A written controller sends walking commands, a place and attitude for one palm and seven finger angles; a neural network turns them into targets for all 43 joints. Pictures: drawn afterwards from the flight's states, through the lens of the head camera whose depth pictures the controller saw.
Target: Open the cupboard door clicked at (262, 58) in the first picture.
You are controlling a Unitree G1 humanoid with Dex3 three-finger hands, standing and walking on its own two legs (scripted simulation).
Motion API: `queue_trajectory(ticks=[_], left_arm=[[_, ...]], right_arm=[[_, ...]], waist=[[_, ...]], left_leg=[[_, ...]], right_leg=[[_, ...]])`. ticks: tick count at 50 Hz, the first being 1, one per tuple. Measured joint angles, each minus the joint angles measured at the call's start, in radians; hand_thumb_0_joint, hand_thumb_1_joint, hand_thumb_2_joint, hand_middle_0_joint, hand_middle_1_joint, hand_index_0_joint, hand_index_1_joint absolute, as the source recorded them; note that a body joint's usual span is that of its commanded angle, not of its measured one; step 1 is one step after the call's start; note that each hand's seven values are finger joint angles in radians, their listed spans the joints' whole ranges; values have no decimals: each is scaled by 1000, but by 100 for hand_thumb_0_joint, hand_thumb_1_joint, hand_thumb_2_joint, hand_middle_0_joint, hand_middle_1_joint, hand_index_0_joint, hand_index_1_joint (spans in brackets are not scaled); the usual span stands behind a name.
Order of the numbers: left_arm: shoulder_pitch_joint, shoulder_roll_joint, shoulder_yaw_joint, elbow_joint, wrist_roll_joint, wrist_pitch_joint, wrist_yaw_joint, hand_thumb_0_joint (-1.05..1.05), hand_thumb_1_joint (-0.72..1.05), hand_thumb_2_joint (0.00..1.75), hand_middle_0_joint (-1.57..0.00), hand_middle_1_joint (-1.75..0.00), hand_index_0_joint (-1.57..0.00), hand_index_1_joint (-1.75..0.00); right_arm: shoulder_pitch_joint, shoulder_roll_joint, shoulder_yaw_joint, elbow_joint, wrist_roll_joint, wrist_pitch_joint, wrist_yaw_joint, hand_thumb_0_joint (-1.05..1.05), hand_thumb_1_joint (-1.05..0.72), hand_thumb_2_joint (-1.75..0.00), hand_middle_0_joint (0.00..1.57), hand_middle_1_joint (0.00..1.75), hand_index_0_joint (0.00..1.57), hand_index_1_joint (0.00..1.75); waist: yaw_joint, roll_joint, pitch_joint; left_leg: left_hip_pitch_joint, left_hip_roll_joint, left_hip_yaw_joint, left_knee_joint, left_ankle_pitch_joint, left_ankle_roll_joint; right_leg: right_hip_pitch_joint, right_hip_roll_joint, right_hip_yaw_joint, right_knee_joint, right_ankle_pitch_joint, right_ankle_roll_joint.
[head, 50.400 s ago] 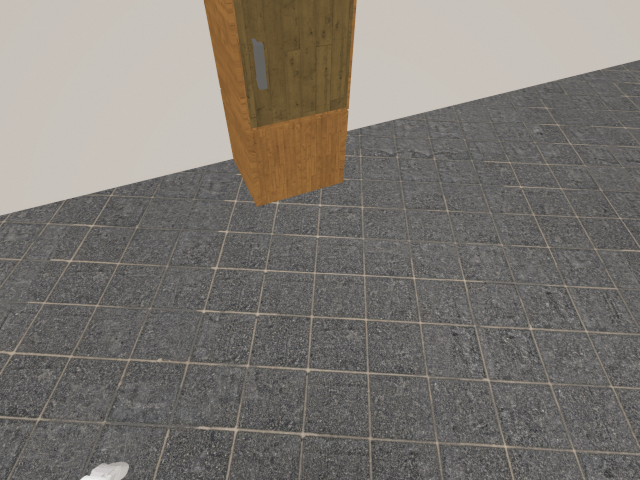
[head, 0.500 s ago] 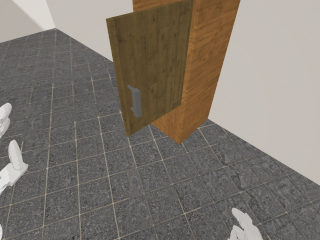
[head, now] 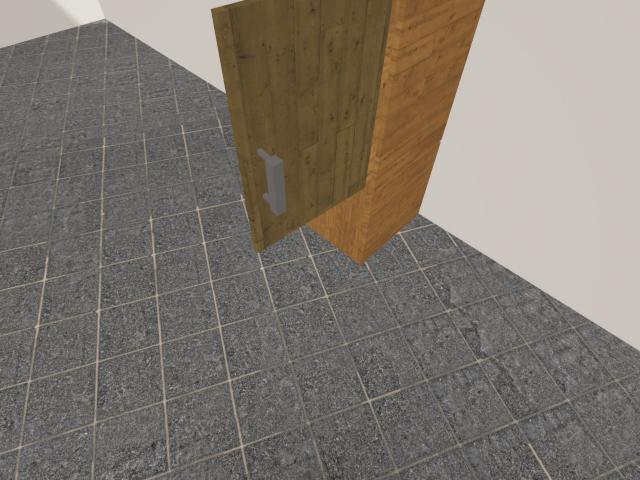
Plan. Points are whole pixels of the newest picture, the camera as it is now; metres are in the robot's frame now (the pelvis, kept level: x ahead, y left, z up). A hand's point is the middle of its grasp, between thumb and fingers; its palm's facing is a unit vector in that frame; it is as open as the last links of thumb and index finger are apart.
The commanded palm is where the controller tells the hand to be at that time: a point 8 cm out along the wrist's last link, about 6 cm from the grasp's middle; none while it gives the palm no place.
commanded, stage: let the arm hang, fingers relaxed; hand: left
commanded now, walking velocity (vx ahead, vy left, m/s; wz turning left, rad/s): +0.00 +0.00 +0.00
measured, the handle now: (270, 181) +0.70 +0.15 -0.10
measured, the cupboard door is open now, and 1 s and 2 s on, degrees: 85 85 85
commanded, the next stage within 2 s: look to check the result in 0.58 s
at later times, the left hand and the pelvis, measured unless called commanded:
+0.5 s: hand out of the picture +0.02 +0.19 -0.17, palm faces +0.00 -0.97 -0.22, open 7.4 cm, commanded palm none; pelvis +0.00 +0.00 +0.00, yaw -1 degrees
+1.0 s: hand out of the picture +0.07 +0.22 -0.16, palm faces -0.02 -0.95 -0.32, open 7.4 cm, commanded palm none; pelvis +0.01 -0.01 +0.00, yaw -1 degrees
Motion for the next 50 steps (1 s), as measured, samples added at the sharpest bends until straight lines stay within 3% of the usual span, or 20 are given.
queue_trajectory(ticks=[9, 23, 50], left_arm=[[11, -14, -7, 53, 1, -4, 3, 0, 91, 90, -20, -30, -20, -30], [-42, -46, -8, 41, 5, -18, -3, 0, 90, 90, -20, -30, -20, -30], [-119, 54, -1, 43, 3, -29, -9, 0, 90, 90, -20, -30, -20, -30]], right_arm=[[-18, 9, -2, 23, 1, -5, 2, 1, -91, -89, 20, 30, 20, 30], [-55, -12, -11, 21, -1, -18, 1, 1, -91, -89, 20, 30, 20, 30], [-136, -103, -13, 23, 1, -19, 10, 1, -91, -89, 20, 30, 20, 30]], waist=[[4, 31, -13], [2, 19, -35], [1, 28, -16]], left_leg=[[15, -6, 14, -26, 19, 6], [18, -8, 20, -37, 23, 5], [60, 3, 13, -87, 30, -11]], right_leg=[[0, -7, 13, -3, 11, 5], [-6, -9, 19, 4, 7, 4], [41, 6, 15, -57, 18, -8]])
